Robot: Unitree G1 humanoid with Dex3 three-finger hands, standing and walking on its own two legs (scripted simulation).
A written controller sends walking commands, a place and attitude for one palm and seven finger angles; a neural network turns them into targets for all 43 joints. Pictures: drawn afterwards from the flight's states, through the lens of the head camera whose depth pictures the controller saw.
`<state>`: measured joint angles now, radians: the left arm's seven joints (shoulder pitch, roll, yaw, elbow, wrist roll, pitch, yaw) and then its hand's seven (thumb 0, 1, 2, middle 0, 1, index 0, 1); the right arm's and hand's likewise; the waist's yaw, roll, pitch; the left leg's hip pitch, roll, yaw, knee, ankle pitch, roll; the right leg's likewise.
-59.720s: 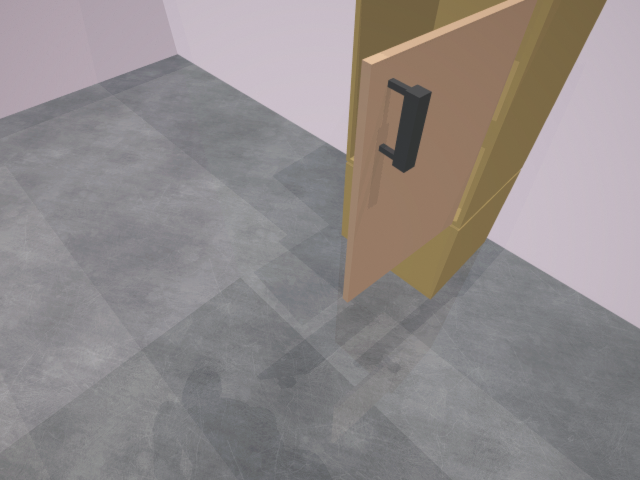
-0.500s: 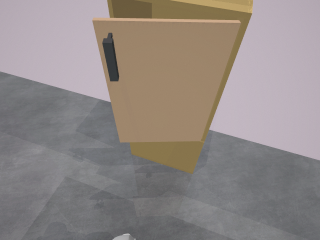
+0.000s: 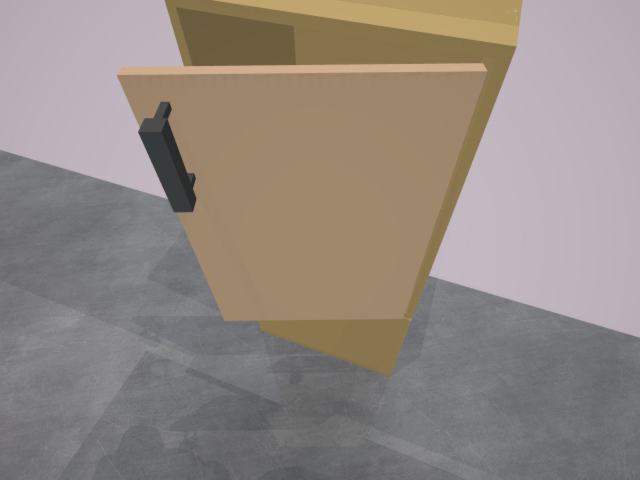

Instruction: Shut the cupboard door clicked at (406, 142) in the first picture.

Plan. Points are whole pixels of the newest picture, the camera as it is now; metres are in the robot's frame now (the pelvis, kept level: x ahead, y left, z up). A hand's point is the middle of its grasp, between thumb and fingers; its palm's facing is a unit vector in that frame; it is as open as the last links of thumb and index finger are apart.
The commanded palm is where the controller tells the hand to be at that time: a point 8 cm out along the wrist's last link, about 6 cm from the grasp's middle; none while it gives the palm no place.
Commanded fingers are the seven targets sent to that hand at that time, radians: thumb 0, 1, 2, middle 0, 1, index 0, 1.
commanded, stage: come to a stop and stand still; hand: left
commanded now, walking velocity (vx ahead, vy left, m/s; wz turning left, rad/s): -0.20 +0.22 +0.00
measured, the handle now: (174, 158) +0.45 +0.21 +0.16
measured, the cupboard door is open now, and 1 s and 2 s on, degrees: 21 21 21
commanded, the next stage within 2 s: look again from close up in 1.06 s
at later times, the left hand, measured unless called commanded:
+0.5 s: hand out of the picture -0.01 +0.26 -0.17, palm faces +0.06 -0.97 -0.23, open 7.4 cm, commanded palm none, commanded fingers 0.00 0.90 0.90 -0.20 -0.30 -0.20 -0.30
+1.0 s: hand out of the picture -0.08 +0.20 -0.17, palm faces +0.00 -0.99 -0.14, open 7.3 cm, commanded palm none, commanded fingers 0.00 0.90 0.90 -0.20 -0.30 -0.20 -0.30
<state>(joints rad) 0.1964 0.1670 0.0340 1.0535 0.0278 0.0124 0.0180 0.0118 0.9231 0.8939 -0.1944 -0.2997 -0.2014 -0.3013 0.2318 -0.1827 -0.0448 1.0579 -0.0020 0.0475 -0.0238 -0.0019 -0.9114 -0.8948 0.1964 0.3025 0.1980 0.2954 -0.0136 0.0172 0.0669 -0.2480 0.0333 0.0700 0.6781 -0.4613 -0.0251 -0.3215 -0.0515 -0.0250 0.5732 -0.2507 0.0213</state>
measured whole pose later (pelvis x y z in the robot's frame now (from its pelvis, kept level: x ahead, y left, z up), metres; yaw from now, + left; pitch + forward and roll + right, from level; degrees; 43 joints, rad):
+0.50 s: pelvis -0.04 +0.06 +0.01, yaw +0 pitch -1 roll +0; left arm 0.22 0.23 0.06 1.03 0.02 0.07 0.03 0.01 0.91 0.89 -0.19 -0.30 -0.20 -0.30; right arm 0.18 -0.15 0.00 0.99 -0.02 0.02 -0.03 0.00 -0.90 -0.89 0.20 0.30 0.20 0.30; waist 0.03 -0.04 0.06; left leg -0.23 -0.03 0.07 0.46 -0.22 0.07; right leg -0.30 -0.01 0.02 0.80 -0.44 0.02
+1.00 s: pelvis -0.07 +0.05 +0.01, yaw -1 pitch -2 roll +0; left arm 0.30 0.13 0.00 1.13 0.01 0.01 0.03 0.01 0.92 0.89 -0.20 -0.30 -0.20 -0.30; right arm 0.34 -0.14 0.00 1.17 -0.01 0.02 -0.03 0.00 -0.91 -0.90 0.19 0.30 0.20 0.30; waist -0.02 -0.03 0.03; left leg -0.20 -0.02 0.08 0.36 -0.13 0.04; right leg -0.11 0.02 0.01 0.38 -0.24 -0.01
